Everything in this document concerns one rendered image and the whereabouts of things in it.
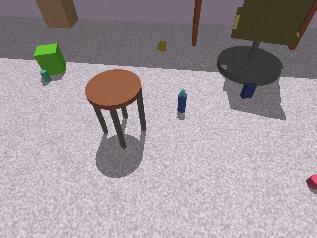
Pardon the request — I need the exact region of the stool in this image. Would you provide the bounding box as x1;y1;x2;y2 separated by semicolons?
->
85;69;146;149

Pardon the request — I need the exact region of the office chair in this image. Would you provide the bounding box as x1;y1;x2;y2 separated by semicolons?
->
217;0;314;86

